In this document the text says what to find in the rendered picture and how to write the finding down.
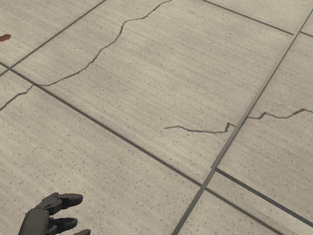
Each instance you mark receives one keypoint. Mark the left robot hand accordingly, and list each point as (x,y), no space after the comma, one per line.
(38,221)

